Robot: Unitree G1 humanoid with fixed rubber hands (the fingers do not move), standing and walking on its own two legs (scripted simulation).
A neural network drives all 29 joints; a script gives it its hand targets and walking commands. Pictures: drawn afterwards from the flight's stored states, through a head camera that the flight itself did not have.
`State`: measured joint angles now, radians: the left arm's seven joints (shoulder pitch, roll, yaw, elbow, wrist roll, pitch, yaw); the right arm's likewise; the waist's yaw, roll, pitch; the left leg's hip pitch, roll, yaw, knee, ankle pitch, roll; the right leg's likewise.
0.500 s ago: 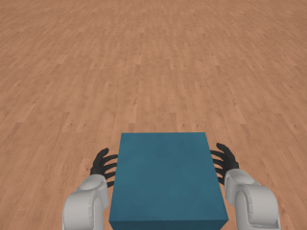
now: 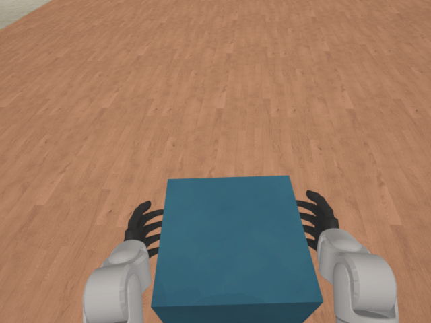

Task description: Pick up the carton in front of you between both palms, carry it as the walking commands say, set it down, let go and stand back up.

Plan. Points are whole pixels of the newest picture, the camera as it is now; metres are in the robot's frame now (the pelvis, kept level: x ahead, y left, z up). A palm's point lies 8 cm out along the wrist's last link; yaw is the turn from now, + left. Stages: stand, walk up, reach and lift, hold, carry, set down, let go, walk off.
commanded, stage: carry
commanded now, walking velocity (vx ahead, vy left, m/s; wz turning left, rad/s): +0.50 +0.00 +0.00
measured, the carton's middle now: (230, 262) +0.25 +0.01 +0.00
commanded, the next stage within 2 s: none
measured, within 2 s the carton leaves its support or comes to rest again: neither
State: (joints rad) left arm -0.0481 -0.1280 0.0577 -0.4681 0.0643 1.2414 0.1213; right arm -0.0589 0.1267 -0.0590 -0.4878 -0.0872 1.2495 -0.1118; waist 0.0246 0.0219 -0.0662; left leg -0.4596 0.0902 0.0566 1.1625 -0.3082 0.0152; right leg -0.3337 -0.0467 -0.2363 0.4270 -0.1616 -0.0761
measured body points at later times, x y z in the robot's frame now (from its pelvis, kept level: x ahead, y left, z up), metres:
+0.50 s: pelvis +0.35 +0.05 +0.00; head +0.36 +0.06 +0.45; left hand +0.61 +0.18 +0.05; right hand +0.59 -0.12 +0.06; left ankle +0.40 +0.11 -0.74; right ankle +0.22 -0.09 -0.64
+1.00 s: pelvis +0.70 -0.02 +0.00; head +0.71 -0.04 +0.44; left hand +0.95 +0.13 +0.08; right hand +0.96 -0.17 +0.07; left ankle +0.55 +0.10 -0.64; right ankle +0.76 -0.09 -0.74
